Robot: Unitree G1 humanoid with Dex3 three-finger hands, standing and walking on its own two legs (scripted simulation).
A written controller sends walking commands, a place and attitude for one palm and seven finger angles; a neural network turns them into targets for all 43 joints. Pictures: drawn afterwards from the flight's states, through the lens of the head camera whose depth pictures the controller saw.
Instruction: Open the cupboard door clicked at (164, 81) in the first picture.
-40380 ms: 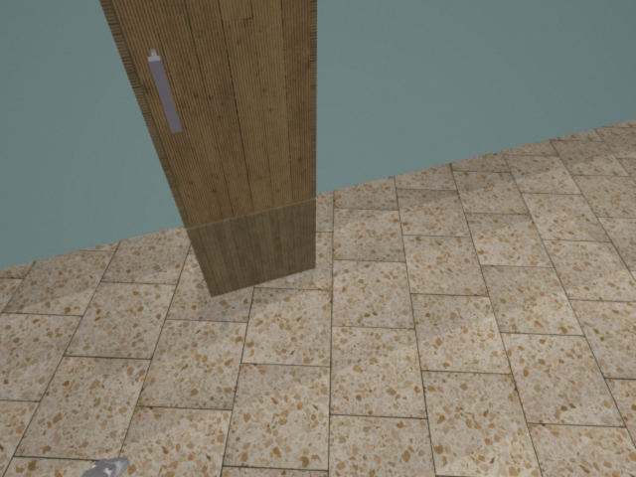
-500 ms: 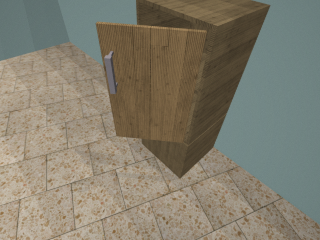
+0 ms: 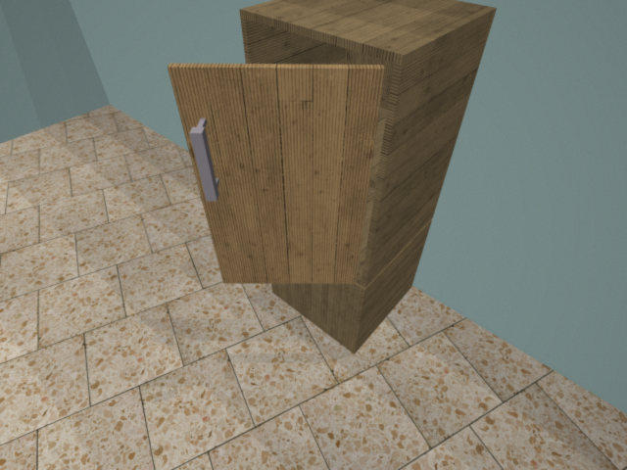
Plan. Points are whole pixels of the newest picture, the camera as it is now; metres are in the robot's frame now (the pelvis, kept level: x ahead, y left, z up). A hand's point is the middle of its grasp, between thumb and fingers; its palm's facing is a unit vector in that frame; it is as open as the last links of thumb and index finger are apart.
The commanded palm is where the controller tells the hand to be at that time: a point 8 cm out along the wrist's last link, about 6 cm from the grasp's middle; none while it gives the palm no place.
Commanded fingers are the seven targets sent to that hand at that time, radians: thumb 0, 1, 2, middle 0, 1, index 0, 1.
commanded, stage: shuffle to correct the standing spot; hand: left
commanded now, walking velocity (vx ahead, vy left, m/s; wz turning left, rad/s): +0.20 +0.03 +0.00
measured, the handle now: (207, 160) +0.65 +0.23 +0.06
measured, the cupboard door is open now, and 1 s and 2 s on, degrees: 41 41 41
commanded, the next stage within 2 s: come to a stop and stand still in 0.52 s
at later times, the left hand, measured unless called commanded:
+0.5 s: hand out of the picture +0.04 +0.22 -0.20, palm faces +0.08 -0.99 -0.12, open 7.4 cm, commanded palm none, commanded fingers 0.00 0.90 0.90 -0.20 -0.30 -0.20 -0.30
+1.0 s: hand (183, 431) +0.24 +0.22 -0.18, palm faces +0.07 -0.98 -0.17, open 7.2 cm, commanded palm none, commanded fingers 0.00 0.90 0.90 -0.20 -0.30 -0.20 -0.30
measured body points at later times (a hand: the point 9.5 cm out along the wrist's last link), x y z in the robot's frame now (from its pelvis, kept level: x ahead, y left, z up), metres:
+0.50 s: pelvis +0.08 +0.06 -0.02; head +0.09 +0.08 +0.43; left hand +0.03 +0.27 -0.18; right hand +0.10 -0.18 -0.16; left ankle +0.12 +0.16 -0.74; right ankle +0.03 -0.08 -0.70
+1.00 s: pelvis +0.14 +0.06 -0.01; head +0.18 +0.06 +0.44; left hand +0.23 +0.27 -0.17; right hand +0.16 -0.17 -0.17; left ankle +0.12 +0.17 -0.74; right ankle +0.18 -0.05 -0.74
